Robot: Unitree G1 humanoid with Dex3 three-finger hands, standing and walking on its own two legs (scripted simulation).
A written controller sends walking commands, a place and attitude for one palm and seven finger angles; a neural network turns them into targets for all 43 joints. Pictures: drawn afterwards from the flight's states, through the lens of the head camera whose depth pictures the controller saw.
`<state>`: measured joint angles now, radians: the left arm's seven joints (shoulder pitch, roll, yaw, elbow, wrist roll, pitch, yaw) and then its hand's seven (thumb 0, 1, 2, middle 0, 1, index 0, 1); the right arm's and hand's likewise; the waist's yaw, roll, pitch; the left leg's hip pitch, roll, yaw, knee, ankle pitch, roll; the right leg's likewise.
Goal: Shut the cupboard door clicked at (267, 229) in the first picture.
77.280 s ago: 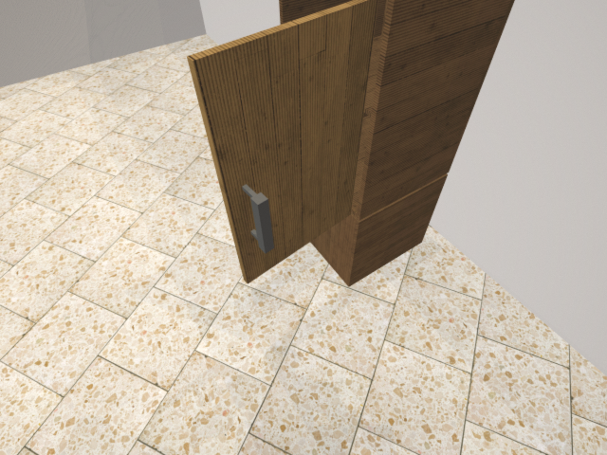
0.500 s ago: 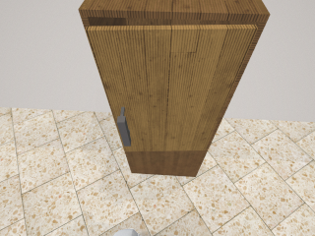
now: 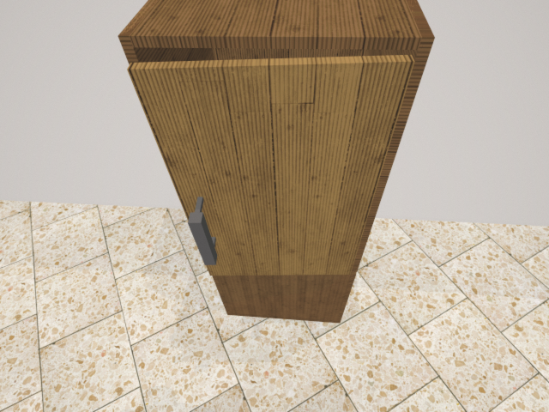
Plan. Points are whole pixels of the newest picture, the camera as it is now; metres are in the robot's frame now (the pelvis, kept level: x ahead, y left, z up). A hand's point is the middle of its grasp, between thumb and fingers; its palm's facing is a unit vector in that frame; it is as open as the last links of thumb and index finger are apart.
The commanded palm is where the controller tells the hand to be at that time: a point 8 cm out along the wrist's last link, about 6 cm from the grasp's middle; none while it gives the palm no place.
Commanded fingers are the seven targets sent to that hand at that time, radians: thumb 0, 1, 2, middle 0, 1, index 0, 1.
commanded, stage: come to a stop and stand still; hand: left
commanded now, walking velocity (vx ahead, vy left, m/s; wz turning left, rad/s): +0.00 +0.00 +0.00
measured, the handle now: (205, 231) +0.46 +0.18 -0.09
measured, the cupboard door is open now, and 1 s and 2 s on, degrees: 4 4 4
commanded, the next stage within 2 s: look again from close up in 0.42 s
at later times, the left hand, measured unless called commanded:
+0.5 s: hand out of the picture +0.00 +0.17 -0.17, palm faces +0.01 -0.98 -0.18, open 7.3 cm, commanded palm none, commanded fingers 0.00 0.90 0.90 -0.20 -0.30 -0.20 -0.30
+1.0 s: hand out of the picture +0.01 +0.24 -0.16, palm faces +0.01 -0.96 -0.27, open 7.4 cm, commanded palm none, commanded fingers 0.00 0.90 0.90 -0.20 -0.30 -0.20 -0.30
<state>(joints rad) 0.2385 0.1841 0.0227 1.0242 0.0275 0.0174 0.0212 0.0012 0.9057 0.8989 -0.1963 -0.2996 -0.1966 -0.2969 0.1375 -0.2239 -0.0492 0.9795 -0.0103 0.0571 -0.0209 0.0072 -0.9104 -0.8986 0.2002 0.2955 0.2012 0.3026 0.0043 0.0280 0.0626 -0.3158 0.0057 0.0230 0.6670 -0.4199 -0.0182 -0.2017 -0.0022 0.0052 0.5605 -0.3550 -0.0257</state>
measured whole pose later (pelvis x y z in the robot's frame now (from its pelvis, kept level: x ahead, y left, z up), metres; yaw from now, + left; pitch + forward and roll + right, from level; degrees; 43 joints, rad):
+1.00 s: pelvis -0.05 +0.03 +0.00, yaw +0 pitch -3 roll +0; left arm 0.26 0.24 0.00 0.99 0.02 0.00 0.02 0.00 0.90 0.90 -0.20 -0.30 -0.20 -0.30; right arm 0.19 -0.25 -0.02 0.99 -0.02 -0.01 -0.01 0.01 -0.91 -0.90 0.20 0.30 0.20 0.30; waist 0.01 0.00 0.00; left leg -0.22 -0.01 0.03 0.50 -0.22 0.03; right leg -0.19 -0.02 0.02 0.50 -0.25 0.03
